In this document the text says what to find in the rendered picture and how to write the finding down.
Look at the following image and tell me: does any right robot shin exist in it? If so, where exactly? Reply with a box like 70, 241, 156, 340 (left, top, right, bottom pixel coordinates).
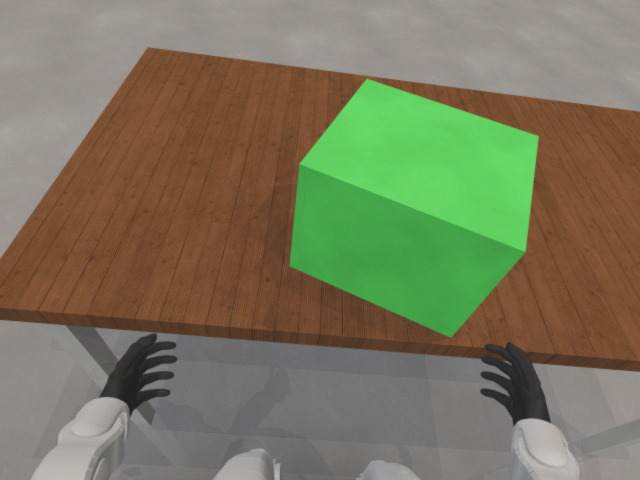
363, 460, 385, 473

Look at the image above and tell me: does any carton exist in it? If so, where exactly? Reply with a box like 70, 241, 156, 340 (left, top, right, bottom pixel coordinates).
289, 79, 539, 338

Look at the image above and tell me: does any left robot forearm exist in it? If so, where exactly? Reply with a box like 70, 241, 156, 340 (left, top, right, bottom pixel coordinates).
31, 397, 130, 480

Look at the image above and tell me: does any right robot forearm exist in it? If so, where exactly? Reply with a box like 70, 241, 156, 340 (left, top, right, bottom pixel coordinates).
508, 419, 580, 480

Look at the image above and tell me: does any right robot hand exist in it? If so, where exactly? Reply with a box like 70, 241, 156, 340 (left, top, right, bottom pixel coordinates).
480, 342, 551, 426

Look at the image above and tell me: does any left robot thigh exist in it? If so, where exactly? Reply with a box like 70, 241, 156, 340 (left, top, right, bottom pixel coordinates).
213, 451, 283, 480

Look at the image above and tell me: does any table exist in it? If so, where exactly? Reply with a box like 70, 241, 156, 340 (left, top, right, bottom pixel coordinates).
0, 47, 640, 455

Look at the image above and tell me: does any left robot hand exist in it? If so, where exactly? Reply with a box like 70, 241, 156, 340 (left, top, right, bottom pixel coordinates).
99, 333, 177, 417

